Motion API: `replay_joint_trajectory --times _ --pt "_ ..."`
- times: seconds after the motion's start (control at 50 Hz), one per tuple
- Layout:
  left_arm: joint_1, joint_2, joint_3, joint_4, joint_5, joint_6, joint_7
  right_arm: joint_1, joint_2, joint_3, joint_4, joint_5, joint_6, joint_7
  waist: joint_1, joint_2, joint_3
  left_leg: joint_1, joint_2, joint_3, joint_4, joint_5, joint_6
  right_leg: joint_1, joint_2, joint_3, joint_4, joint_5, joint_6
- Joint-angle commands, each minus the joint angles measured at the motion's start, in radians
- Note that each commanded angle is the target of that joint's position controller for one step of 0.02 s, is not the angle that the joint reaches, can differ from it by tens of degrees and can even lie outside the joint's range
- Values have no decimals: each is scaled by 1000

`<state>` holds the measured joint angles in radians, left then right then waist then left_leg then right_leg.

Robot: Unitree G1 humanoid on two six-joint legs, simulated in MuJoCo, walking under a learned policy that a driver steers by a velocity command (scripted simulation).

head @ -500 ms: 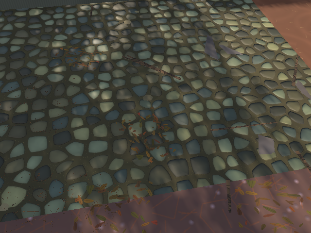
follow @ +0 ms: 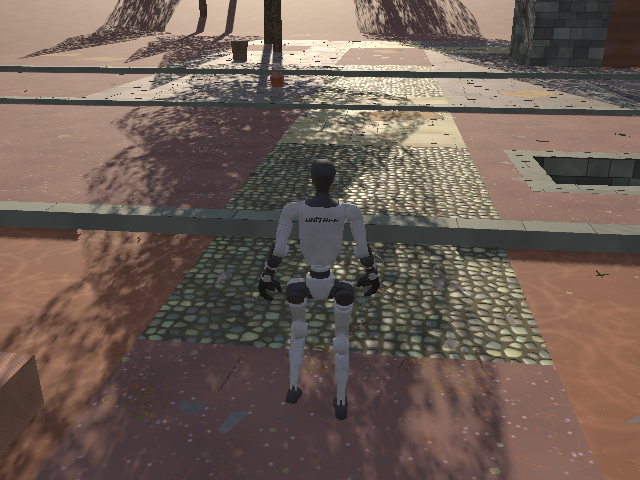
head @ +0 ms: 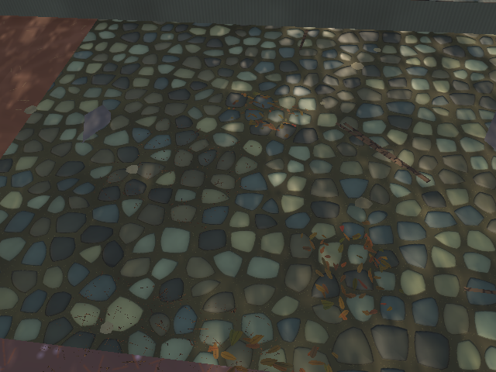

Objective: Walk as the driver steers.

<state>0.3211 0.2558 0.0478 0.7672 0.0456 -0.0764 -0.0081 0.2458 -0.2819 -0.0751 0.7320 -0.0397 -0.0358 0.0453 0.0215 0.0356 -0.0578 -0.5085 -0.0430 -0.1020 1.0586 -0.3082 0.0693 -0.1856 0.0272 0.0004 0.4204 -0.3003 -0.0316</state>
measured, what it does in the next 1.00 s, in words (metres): walks ahead, turning right: left foot, then right foot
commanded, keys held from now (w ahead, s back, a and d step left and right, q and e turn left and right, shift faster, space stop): w+shift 0.14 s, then w+e+shift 0.62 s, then w+shift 0.12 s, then w+q+shift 0.12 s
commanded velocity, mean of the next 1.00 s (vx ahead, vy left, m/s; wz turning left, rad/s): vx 0.97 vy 0.00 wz -0.46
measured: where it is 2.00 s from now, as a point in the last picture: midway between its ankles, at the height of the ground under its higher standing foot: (342, 155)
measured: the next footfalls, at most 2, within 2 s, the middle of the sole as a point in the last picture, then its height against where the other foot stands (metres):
left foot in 0.26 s outside the picture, level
right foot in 0.74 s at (295, 298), level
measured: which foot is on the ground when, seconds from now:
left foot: up 0.00-0.24, down 0.26-0.74, up 0.76-1.00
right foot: down 0.00-0.26, up 0.28-0.72, down 0.74-1.00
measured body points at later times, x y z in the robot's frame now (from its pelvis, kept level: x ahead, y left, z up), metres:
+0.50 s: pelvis +0.37 +0.06 +0.00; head +0.38 +0.06 +0.45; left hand +0.52 +0.31 -0.12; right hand +0.36 -0.23 -0.12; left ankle +0.32 +0.15 -0.74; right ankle +0.39 -0.08 -0.64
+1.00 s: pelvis +0.80 -0.08 -0.01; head +0.82 -0.09 +0.44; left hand +0.92 +0.17 -0.14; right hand +0.87 -0.38 -0.09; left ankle +1.03 +0.01 -0.67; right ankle +0.71 -0.05 -0.74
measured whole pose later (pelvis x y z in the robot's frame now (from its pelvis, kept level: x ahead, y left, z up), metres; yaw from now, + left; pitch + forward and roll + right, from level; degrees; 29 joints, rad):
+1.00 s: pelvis +0.80 -0.08 -0.01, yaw -30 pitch +0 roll -1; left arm 0.45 0.28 0.05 0.90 0.01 -0.09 -0.01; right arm 0.09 -0.24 0.01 0.67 -0.04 -0.05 0.03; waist 0.05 0.01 0.04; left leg -0.74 0.18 -0.02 0.97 -0.09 0.01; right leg 0.01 0.20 0.00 0.29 -0.25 -0.18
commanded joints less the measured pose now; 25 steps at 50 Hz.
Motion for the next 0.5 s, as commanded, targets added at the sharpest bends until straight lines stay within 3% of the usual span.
replay_joint_trajectory --times 0.02,0.08,0.12,0.16,0.2,0.22,0.24,0.26,0.28,0.3,0.32,0.34,0.36,0.4,0.44,0.5 --pt "59 131 30 -17 -14 -31 1 -120 -83 -9 -109 -15 -14 24 23 -163 124 -371 60 -16 19 89 -27 180 -244 347 -302 -244 -129" --pt "98 118 27 17 -27 -41 -3 -239 -68 9 -157 -12 -9 34 31 -146 170 -362 97 62 -133 182 -49 154 -228 235 -356 -63 -146" --pt "105 123 27 32 -30 -44 -5 -315 -48 25 -186 -1 -8 45 39 -160 184 -224 104 125 -290 236 -41 90 -211 151 -399 74 -132" --pt "138 142 29 58 -35 -43 -6 -351 -40 33 -202 4 -8 48 43 -153 197 -94 97 161 -372 252 -14 69 -237 126 -424 249 -130" --pt "139 182 34 75 -37 -38 -5 -310 -55 27 -195 3 -9 33 4 -146 170 29 53 179 -433 194 9 113 -248 99 -335 588 -124" --pt "145 210 38 85 -38 -36 -2 -241 -77 17 -176 1 -10 17 -34 -153 110 141 13 186 -442 145 20 140 -252 84 -219 867 -116" --pt "139 237 44 94 -37 -30 2 -80 -110 1 -132 -2 -14 -3 -117 -145 14 343 -24 191 -462 102 31 113 -238 61 -17 1015 -105" --pt "112 244 44 88 -37 -28 5 127 -152 -19 -70 -11 -21 -24 -224 -114 -91 635 16 150 -482 104 37 -48 -190 43 251 890 -89" --pt "118 143 19 59 -21 -28 1 298 -251 -42 -46 -36 -27 -47 -270 48 -248 882 272 -118 -509 -292 38 -262 -102 24 635 386 -87" --pt "197 28 -4 10 -66 -27 -4 270 -312 -46 -60 -52 -33 -45 -174 279 -364 931 503 -618 -752 -708 70 -477 10 92 913 -192 -86" --pt "83 121 18 11 -59 -16 0 156 -231 -32 -66 -34 -28 -45 -157 144 -189 756 467 -649 -848 -681 46 -560 -29 109 980 -73 -96" --pt "42 131 23 4 -49 -9 -8 89 -160 -13 -57 -21 -32 -44 -114 71 -52 622 431 -451 -822 -492 36 -567 -84 96 937 25 -96" --pt "45 106 16 20 -43 -1 -18 55 -125 -5 -44 -16 -39 -39 -78 38 8 515 388 -316 -841 -304 33 -523 -119 86 892 67 -85" --pt "69 68 12 38 -21 33 -36 46 -87 7 -18 1 -52 -43 -24 84 69 387 338 -127 -887 -168 13 -474 -152 71 871 74 -60" --pt "3 43 9 17 -22 60 -49 62 -61 12 17 22 -72 -38 -7 60 132 360 311 6 -930 -50 -10 -531 -170 60 867 115 -52" --pt "-129 34 1 -34 -26 72 -66 89 -40 16 52 21 -89 -32 -2 44 192 345 269 194 -969 157 -30 -600 -164 18 786 256 -49"
Over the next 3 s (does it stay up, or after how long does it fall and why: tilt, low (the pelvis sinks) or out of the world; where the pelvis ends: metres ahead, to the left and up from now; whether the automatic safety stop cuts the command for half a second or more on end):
stays up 1.32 -0.27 -0.02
